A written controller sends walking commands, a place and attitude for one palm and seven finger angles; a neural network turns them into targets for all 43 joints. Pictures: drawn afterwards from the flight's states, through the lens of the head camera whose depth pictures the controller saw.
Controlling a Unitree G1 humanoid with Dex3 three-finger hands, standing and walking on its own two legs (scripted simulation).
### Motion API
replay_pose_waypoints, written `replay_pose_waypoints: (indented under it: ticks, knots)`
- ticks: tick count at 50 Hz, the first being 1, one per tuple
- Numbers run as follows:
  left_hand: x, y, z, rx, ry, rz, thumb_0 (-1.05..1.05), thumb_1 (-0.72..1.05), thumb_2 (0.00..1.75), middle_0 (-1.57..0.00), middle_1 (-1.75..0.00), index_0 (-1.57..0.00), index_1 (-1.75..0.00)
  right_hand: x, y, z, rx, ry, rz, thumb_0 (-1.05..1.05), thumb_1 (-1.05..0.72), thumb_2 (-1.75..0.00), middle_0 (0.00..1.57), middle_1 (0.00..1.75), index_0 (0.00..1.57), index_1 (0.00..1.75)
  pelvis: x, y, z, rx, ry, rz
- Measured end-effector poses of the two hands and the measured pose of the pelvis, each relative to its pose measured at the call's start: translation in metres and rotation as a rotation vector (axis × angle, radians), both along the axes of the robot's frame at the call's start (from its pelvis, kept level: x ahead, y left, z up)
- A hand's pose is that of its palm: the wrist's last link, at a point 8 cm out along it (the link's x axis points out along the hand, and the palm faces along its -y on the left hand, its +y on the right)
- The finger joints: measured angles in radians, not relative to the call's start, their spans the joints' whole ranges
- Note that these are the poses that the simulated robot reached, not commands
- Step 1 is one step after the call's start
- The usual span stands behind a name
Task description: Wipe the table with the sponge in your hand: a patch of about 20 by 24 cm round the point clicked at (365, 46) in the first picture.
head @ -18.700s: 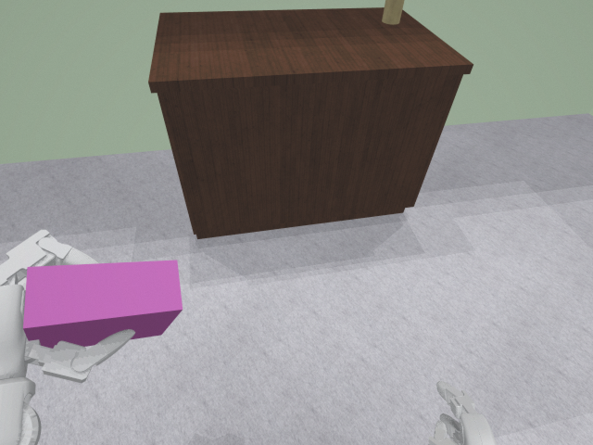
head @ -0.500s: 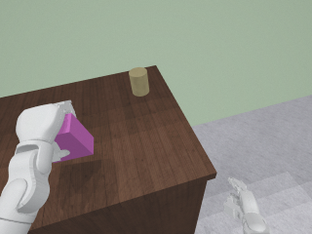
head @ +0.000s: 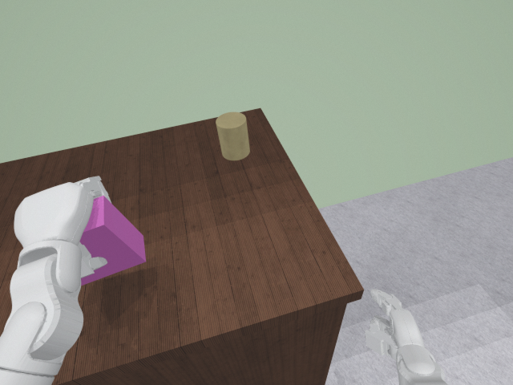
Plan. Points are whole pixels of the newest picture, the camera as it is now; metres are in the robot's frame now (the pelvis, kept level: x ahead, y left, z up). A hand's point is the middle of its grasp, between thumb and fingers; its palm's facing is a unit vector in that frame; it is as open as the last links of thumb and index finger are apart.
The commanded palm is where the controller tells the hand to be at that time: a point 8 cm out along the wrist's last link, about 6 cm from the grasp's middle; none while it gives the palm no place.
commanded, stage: move the sponge above the wiping area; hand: left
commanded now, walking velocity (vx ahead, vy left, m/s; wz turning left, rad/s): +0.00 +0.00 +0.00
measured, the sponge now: (99, 249) +0.26 +0.30 +0.09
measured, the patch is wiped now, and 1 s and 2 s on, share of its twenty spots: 0.00 0.00 0.00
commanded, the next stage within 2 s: none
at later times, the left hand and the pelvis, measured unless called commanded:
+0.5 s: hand (90, 246) +0.24 +0.29 +0.13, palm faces +0.07 -0.08 -0.99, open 9.6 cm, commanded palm +0.19 +0.28 +0.19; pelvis -0.01 -0.01 +0.00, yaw +0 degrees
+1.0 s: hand (102, 266) +0.22 +0.27 +0.11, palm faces -0.02 -0.12 -0.99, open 9.6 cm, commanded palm +0.19 +0.27 +0.19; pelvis -0.01 -0.01 +0.00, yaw +0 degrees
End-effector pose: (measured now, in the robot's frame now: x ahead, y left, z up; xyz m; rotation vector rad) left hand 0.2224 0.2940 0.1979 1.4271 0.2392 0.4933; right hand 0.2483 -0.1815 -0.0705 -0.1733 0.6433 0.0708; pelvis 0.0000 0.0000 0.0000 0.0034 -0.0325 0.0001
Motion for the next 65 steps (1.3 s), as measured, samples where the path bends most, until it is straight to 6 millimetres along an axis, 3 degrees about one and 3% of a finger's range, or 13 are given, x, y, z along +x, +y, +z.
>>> replay_pose_waypoints:
  ticks: [4, 10, 15, 21, 25, 30, 34, 41, 45, 51, 55, 61, 65]
  knots:
    - [-0.003, -0.004, -0.018, -0.059, 0.096, 0.019, 0.01, -0.45, 1.03, -0.79, -1.38, -0.78, -1.38, -0.001, -0.002, 0.0, 0.02, -0.008, -0.014, 0.02, -0.91, -0.9, 0.2, 0.3, 0.2, 0.3, -0.001, 0.002, 0.0, 0.001, 0.011, -0.003]
    - [-0.01, -0.024, -0.051, -0.045, 0.238, -0.085, 0.0, -0.45, 1.03, -0.79, -1.38, -0.78, -1.38, -0.007, -0.013, -0.003, -0.038, 0.008, -0.012, 0.02, -0.91, -0.9, 0.2, 0.3, 0.2, 0.3, -0.004, -0.001, -0.001, 0.005, 0.008, -0.001]
    - [-0.007, -0.019, -0.034, 0.026, 0.137, -0.124, 0.0, -0.46, 1.03, -0.79, -1.38, -0.79, -1.38, -0.015, -0.02, -0.005, -0.067, 0.021, -0.021, 0.02, -0.91, -0.9, 0.2, 0.3, 0.2, 0.3, -0.004, -0.006, -0.001, 0.001, -0.008, 0.0]
    - [-0.003, -0.003, -0.009, 0.022, 0.042, -0.018, 0.0, -0.46, 1.03, -0.79, -1.38, -0.79, -1.38, -0.019, -0.024, -0.007, -0.031, 0.023, -0.045, 0.02, -0.91, -0.9, 0.2, 0.3, 0.2, 0.3, -0.005, -0.007, 0.0, 0.002, -0.008, -0.003]
    - [-0.005, -0.006, -0.018, -0.02, 0.11, 0.01, 0.0, -0.45, 1.03, -0.79, -1.38, -0.78, -1.38, -0.017, -0.026, -0.008, -0.007, 0.01, -0.056, 0.02, -0.91, -0.9, 0.2, 0.3, 0.2, 0.3, -0.006, -0.006, 0.0, 0.004, 0.002, -0.003]
    - [-0.014, -0.027, -0.042, -0.051, 0.216, -0.08, 0.01, -0.45, 1.03, -0.79, -1.38, -0.78, -1.38, -0.016, -0.028, -0.005, -0.018, -0.005, -0.05, 0.02, -0.91, -0.9, 0.2, 0.3, 0.2, 0.3, -0.007, -0.007, -0.001, 0.008, 0.002, -0.005]
    - [-0.021, -0.036, -0.038, -0.004, 0.171, -0.16, 0.01, -0.46, 1.03, -0.79, -1.38, -0.79, -1.38, -0.016, -0.028, -0.002, -0.043, -0.013, -0.034, 0.02, -0.91, -0.9, 0.2, 0.3, 0.2, 0.3, -0.007, -0.01, -0.002, 0.006, -0.011, -0.008]
    - [-0.023, -0.008, -0.007, 0.037, 0.021, -0.023, 0.01, -0.46, 1.03, -0.79, -1.38, -0.79, -1.38, -0.016, -0.025, -0.002, -0.024, -0.006, -0.031, 0.02, -0.91, -0.9, 0.2, 0.3, 0.2, 0.3, -0.009, -0.013, -0.001, 0.003, -0.024, -0.007]
    - [-0.022, -0.001, -0.01, -0.01, 0.063, 0.05, 0.01, -0.46, 1.03, -0.79, -1.38, -0.78, -1.38, -0.014, -0.024, -0.001, -0.006, -0.019, -0.038, 0.02, -0.91, -0.9, 0.2, 0.3, 0.2, 0.3, -0.012, -0.012, -0.001, 0.004, -0.017, 0.003]
    - [-0.018, -0.03, -0.041, -0.045, 0.219, -0.08, 0.0, -0.46, 1.03, -0.79, -1.38, -0.78, -1.38, -0.015, -0.024, -0.001, -0.015, -0.033, -0.037, 0.02, -0.91, -0.9, 0.2, 0.3, 0.2, 0.3, -0.014, -0.01, -0.001, 0.008, -0.008, 0.0]
    - [-0.017, -0.041, -0.037, 0.004, 0.176, -0.187, 0.01, -0.46, 1.03, -0.79, -1.38, -0.79, -1.38, -0.021, -0.026, 0.0, -0.037, -0.025, -0.036, 0.02, -0.91, -0.9, 0.2, 0.3, 0.2, 0.3, -0.012, -0.012, -0.001, 0.008, -0.017, -0.009]
    - [-0.021, -0.015, -0.001, 0.048, -0.006, -0.076, 0.01, -0.46, 1.03, -0.79, -1.38, -0.79, -1.38, -0.026, -0.029, -0.004, -0.023, 0.004, -0.046, 0.02, -0.91, -0.9, 0.2, 0.3, 0.2, 0.3, -0.01, -0.012, -0.001, 0.002, -0.028, -0.019]
    - [-0.025, 0.004, -0.001, -0.003, 0.014, 0.049, 0.01, -0.46, 1.03, -0.79, -1.38, -0.78, -1.38, -0.024, -0.03, -0.006, -0.012, 0.01, -0.056, 0.02, -0.91, -0.9, 0.2, 0.3, 0.2, 0.3, -0.012, -0.01, -0.001, 0.002, -0.018, -0.007]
